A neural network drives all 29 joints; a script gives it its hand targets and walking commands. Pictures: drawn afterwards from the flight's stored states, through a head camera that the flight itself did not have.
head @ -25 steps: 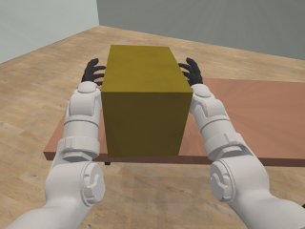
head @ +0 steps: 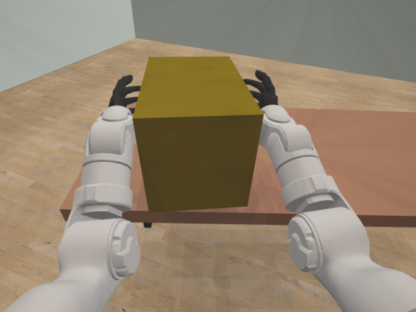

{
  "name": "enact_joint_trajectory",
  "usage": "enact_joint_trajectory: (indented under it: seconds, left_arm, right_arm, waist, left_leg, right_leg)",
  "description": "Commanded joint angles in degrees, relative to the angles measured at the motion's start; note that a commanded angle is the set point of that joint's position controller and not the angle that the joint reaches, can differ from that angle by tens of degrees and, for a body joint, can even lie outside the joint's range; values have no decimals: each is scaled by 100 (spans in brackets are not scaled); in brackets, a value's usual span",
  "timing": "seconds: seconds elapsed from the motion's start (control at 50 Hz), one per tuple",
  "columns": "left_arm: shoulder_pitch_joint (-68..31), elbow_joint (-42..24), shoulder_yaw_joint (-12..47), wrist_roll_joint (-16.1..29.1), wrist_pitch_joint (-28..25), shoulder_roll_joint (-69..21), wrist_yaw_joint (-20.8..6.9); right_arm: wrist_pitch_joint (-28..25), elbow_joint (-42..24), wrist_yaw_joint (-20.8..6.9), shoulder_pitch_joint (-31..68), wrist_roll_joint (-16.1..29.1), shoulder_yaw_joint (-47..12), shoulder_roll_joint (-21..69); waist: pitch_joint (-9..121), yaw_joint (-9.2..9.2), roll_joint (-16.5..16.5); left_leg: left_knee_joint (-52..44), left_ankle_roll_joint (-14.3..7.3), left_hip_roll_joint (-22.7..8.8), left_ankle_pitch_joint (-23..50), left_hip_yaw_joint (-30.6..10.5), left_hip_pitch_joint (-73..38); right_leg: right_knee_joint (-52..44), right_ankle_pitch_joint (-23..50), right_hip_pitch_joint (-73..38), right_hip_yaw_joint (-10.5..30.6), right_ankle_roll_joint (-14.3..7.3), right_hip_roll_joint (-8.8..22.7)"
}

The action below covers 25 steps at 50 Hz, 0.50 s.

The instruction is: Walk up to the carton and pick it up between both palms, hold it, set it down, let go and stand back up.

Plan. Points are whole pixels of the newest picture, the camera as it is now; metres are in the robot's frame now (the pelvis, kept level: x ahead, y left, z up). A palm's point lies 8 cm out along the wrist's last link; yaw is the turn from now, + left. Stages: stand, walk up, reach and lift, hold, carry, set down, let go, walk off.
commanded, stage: hold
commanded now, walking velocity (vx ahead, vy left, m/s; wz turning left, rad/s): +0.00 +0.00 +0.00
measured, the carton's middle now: (193, 125) +0.42 +0.03 +0.21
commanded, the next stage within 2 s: none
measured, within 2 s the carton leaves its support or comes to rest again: neither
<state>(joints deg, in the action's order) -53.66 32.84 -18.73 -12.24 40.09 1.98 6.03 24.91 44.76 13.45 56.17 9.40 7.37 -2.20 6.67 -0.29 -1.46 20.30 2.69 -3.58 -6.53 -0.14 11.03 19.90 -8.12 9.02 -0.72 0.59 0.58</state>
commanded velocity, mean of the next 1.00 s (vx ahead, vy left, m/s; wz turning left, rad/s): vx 0.00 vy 0.00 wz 0.00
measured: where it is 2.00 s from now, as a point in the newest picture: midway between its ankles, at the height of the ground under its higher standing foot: outside the picture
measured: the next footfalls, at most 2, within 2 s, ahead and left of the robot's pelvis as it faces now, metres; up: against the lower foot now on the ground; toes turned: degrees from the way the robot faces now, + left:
none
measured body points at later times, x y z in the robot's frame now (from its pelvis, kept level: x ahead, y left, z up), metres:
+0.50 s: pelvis +0.00 +0.00 +0.00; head -0.08 +0.01 +0.44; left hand +0.39 +0.16 +0.26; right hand +0.40 -0.11 +0.28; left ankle +0.05 +0.15 -0.75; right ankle +0.03 -0.13 -0.75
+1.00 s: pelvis +0.00 +0.00 +0.00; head -0.08 +0.01 +0.44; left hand +0.39 +0.16 +0.26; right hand +0.40 -0.11 +0.28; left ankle +0.05 +0.15 -0.75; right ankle +0.03 -0.13 -0.75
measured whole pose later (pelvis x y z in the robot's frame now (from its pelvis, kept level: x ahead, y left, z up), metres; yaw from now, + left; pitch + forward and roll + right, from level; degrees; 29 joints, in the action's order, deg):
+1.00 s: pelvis +0.00 +0.00 +0.00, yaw +0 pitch -3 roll -1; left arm -53.9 30.4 -17.9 -11.4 45.2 2.1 5.7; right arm 32.4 42.3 15.0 58.0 12.6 5.7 -4.1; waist 9.4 -0.7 -0.3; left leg 20.3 2.6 -3.5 -6.8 -0.3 11.0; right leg 19.9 -8.5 9.0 -0.7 0.6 0.6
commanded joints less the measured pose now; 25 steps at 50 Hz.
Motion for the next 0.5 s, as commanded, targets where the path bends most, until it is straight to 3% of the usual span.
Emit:
enact_joint_trajectory:
  seconds: [0.0, 0.04, 0.08, 0.1, 0.12, 0.16, 0.2, 0.24, 0.26, 0.34, 0.36, 0.42, 0.44, 0.46, 0.48]
  left_arm:
    - [-5095, -2058, 2780, 1283, -326, -4019, -985]
    - [-5075, -1966, 2843, 1261, -213, -4016, -965]
    - [-5021, -2046, 2945, 1320, -172, -3985, -955]
    - [-4974, -2006, 2816, 1331, -157, -3917, -948]
    - [-4825, -1649, 2600, 1184, -75, -3796, -959]
    - [-5084, -1734, 2550, 1156, -43, -3708, -1016]
    - [-5153, -1844, 2524, 1190, -43, -3665, -1033]
    - [-5079, -1623, 2495, 1170, 0, -3751, -1007]
    - [-5292, -1739, 2526, 1245, -31, -3712, -999]
    - [-5077, -1532, 2467, 1180, 86, -3744, -1040]
    - [-5126, -1528, 2449, 1169, 72, -3784, -1036]
    - [-5113, -1811, 2620, 1285, 61, -3892, -1026]
    - [-4993, -1439, 2404, 1139, 122, -3862, -1024]
    - [-5027, -1789, 2517, 1170, 80, -3817, -1020]
    - [-5112, -1698, 2295, 1057, 88, -3679, -1018]
  right_arm:
    - [145, -1551, -262, 4888, 1272, -1928, 4036]
    - [255, -1457, -233, 4860, 1401, -1935, 3843]
    - [281, -1768, -211, 5013, 1482, -2024, 3837]
    - [291, -2023, -198, 5251, 1595, -2180, 3974]
    - [437, -1523, -170, 5002, 1458, -1995, 3788]
    - [507, -1177, -205, 4815, 1419, -1832, 3787]
    - [537, -1377, -191, 4961, 1454, -1894, 3938]
    - [607, -1124, -225, 4955, 1447, -1774, 3780]
    - [571, -1377, -234, 5163, 1447, -1911, 3970]
    - [605, -1400, -222, 5183, 1485, -1826, 3790]
    - [586, -1577, -209, 5376, 1501, -1899, 3935]
    - [661, -1592, -199, 5238, 1601, -1896, 3843]
    - [684, -1374, -200, 5213, 1604, -1917, 3827]
    - [706, -1537, -201, 5093, 1611, -1933, 3862]
    - [743, -1198, -223, 5043, 1561, -1873, 3860]
  waist:
    - [2791, -969, 313]
    - [2588, -998, 551]
    - [2769, -1011, 528]
    - [2917, -825, 327]
    - [2391, -902, 414]
    - [2186, -887, 432]
    - [2400, -889, 286]
    - [2168, -820, 384]
    - [2401, -829, 228]
    - [2011, -821, 332]
    - [2284, -779, 207]
    - [2479, -885, 300]
    - [2092, -743, 366]
    - [2269, -767, 298]
    - [2089, -735, 371]
  left_leg:
    - [-63, -53, 674, 366, -25, -1350]
    - [-6, 44, 683, 426, -50, -1335]
    - [8, 28, 698, 447, -78, -1297]
    - [12, -55, 713, 386, -67, -1158]
    - [-86, -65, 695, 114, -33, -1118]
    - [-218, -59, 661, -257, -28, -1057]
    - [-219, -125, 677, -330, -24, -1048]
    - [-238, -84, 669, -335, 6, -1007]
    - [-217, -116, 668, -382, 0, -1066]
    - [-201, -103, 649, -345, -17, -912]
    - [-219, -140, 656, -400, -24, -953]
    - [-133, -55, 673, -88, -51, -1028]
    - [-169, -94, 636, -237, -30, -912]
    - [-170, -93, 661, -139, -55, -951]
    - [-210, -102, 630, -313, -23, -952]
  right_leg:
    - [-469, 739, -1035, -28, 283, -465]
    - [-471, 719, -940, -5, 252, -463]
    - [-422, 826, -1069, -39, 290, -455]
    - [-410, 919, -1171, -5, 335, -434]
    - [-533, 640, -899, 8, 329, -392]
    - [-568, 184, -822, 51, 305, -383]
    - [-527, 283, -841, 49, 370, -375]
    - [-560, -8, -653, -5, 293, -437]
    - [-562, -4, -700, -8, 300, -440]
    - [-579, 46, -696, 44, 326, -389]
    - [-584, 70, -759, 32, 292, -404]
    - [-509, 247, -776, 4, 302, -447]
    - [-573, 115, -676, -6, 252, -431]
    - [-549, 226, -853, 39, 305, -410]
    - [-544, 62, -695, 10, 308, -415]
